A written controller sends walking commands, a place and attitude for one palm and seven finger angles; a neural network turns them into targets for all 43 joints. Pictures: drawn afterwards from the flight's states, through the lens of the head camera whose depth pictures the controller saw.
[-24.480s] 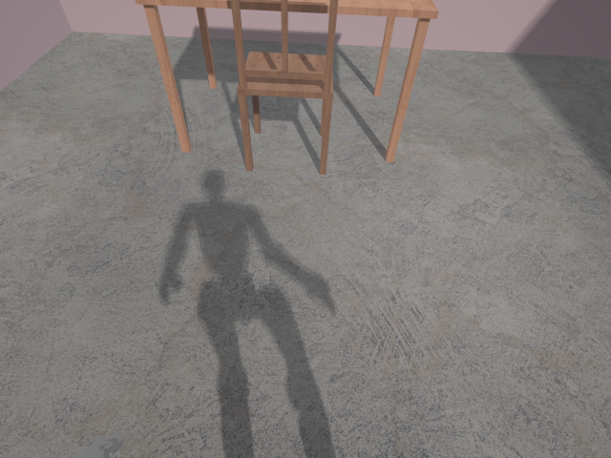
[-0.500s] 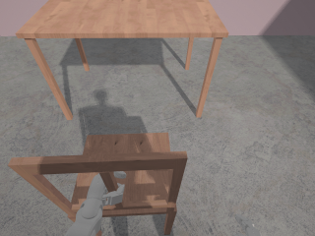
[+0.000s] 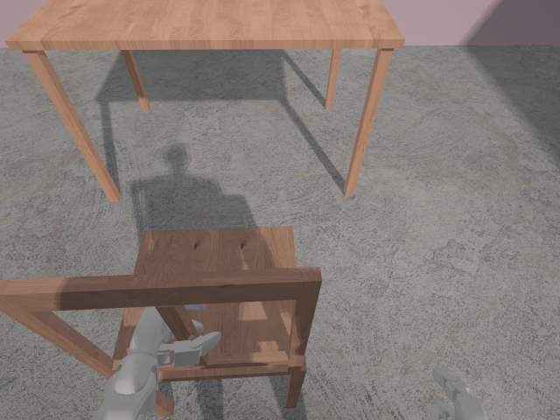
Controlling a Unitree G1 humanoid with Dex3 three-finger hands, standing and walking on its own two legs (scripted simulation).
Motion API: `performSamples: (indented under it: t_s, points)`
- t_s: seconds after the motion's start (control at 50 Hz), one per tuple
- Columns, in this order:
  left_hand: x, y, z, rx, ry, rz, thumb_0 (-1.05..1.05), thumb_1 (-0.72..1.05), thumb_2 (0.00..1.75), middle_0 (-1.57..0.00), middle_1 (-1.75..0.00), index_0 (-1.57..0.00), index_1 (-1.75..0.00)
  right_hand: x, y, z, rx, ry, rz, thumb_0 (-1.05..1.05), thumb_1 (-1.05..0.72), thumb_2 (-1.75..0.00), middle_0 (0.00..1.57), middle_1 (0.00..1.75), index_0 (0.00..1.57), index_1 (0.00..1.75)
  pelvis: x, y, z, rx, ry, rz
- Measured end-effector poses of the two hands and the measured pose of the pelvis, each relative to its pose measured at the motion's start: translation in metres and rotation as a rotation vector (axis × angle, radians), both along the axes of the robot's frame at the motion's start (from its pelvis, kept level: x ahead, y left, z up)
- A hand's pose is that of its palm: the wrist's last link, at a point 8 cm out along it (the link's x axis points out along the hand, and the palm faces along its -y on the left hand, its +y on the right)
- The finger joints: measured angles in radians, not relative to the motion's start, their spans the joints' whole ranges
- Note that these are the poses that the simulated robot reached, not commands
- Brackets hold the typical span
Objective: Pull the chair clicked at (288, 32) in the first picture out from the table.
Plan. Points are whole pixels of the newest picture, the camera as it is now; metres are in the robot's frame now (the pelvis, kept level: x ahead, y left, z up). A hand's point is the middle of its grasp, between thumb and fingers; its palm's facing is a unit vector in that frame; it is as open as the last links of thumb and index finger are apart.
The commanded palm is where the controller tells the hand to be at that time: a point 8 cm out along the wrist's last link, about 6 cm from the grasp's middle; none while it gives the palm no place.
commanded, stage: open the thumb and straighten the fingers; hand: left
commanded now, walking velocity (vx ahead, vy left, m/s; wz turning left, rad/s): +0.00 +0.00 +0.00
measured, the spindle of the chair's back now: (187, 335) +0.27 +0.15 -0.08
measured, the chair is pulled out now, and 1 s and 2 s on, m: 0.75 0.75 0.75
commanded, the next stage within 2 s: draw the fingers out of the gap in 0.50 s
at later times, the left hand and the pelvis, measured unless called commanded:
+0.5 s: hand (180, 340) +0.25 +0.16 -0.06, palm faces +0.02 -0.98 -0.18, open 17.0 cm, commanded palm +0.24 +0.21 -0.04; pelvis +0.03 -0.01 -0.03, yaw +2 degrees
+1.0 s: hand (169, 401) +0.17 +0.16 -0.06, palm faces +0.01 -0.99 -0.15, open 17.5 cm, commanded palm +0.15 +0.21 -0.04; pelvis +0.02 +0.00 -0.04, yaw +3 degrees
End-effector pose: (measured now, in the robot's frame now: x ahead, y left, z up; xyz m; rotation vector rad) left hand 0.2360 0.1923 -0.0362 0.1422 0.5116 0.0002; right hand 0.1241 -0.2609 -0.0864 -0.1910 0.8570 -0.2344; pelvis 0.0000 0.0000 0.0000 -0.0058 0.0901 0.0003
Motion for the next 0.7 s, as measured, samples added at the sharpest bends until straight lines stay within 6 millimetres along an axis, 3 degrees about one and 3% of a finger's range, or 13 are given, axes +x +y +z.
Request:
performSamples:
  t_s: [0.12, 0.24, 0.32, 0.48, 0.7]
  points:
    - [0.003, 0.009, -0.003, 0.025, 0.038, 0.036, 0.01, -0.19, 0.37, -0.4, -1.27, -0.45, -1.31, 0.017, 0.001, -0.012, 0.01, -0.032, 0.021, 0.01, -0.9, -0.9, 0.2, 0.3, 0.2, 0.3, 0.004, -0.002, -0.009, 0.005, 0.041, 0.006]
    - [0.005, 0.002, 0.0, 0.018, 0.039, 0.035, 0.0, -0.43, 0.26, -0.32, -0.98, -0.34, -1.0, 0.036, 0.012, -0.022, 0.039, -0.071, 0.05, 0.01, -0.9, -0.9, 0.2, 0.3, 0.2, 0.3, 0.012, -0.004, -0.016, 0.007, 0.067, 0.018]
    - [0.005, -0.004, -0.002, 0.004, 0.044, 0.028, -0.01, -0.49, 0.22, -0.24, -0.73, -0.25, -0.74, 0.046, 0.016, -0.024, 0.047, -0.089, 0.069, 0.01, -0.9, -0.9, 0.2, 0.3, 0.2, 0.3, 0.019, -0.007, -0.02, 0.01, 0.079, 0.021]
    - [-0.002, 0.015, -0.004, 0.044, 0.068, 0.072, -0.01, -0.53, 0.2, -0.08, -0.24, -0.09, -0.24, 0.057, 0.008, -0.023, 0.018, -0.102, 0.08, 0.01, -0.9, -0.9, 0.2, 0.3, 0.2, 0.3, 0.026, -0.013, -0.025, 0.005, 0.095, 0.031]
    - [-0.017, 0.022, -0.008, 0.025, 0.091, 0.061, -0.01, -0.54, 0.2, -0.01, -0.03, -0.01, -0.03, 0.058, -0.001, -0.019, -0.03, -0.121, 0.045, 0.01, -0.9, -0.9, 0.2, 0.3, 0.2, 0.3, 0.028, -0.01, -0.029, -0.002, 0.109, 0.034]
